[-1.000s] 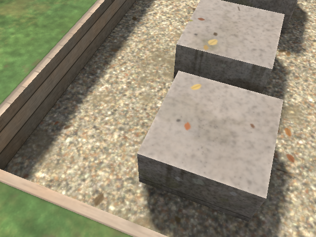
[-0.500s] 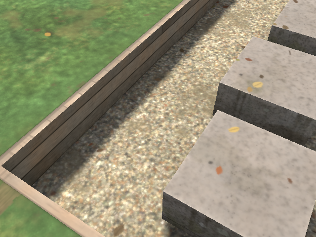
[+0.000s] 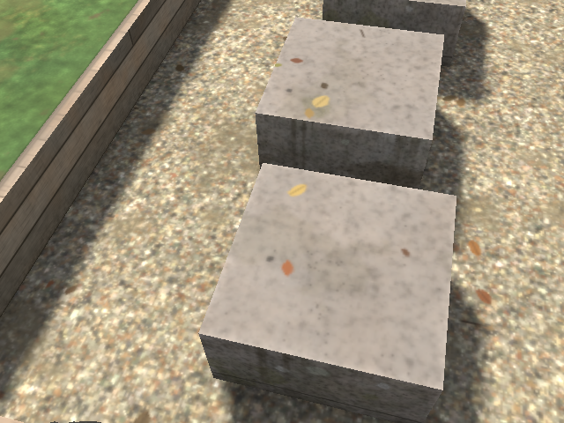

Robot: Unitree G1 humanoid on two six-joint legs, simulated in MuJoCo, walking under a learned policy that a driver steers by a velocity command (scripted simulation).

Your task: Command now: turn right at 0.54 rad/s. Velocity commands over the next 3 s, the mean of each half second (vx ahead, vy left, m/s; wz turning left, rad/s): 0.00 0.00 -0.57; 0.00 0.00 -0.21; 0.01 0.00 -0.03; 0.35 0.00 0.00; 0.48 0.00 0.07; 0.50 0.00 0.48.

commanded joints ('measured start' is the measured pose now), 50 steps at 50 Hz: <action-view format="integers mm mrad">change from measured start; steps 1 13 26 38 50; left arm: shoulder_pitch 51 21 -40 14 46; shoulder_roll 62 111 151 43 75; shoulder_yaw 25 13 18 -18 -39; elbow -60 -81 -112 -36 15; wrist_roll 0 22 14 31 62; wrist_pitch -10 -96 9 -10 -37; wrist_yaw -18 46 36 44 38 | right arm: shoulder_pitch -59 -116 -62 -80 -2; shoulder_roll -175 -78 -65 -90 -63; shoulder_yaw -47 -16 11 32 53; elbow -55 -130 -112 -73 -1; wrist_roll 25 26 -43 -18 -29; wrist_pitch -1 -113 -64 -17 -38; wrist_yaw -12 -69 53 24 40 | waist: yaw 37 34 13 17 -8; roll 148 -155 -54 132 -75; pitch -175 -130 -179 -120 -69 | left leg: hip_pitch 120 -285 136 97 76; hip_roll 214 -96 -60 105 -5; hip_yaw -140 -17 -170 -291 -157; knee -77 338 -103 -256 -128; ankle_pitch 356 -139 210 160 123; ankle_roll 157 -25 70 236 35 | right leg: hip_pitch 152 335 155 66 200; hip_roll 29 -130 -59 19 -51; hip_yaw -69 315 481 68 164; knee -269 -558 -412 -66 -533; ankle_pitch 164 415 409 -26 184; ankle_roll -33 -201 -168 79 -53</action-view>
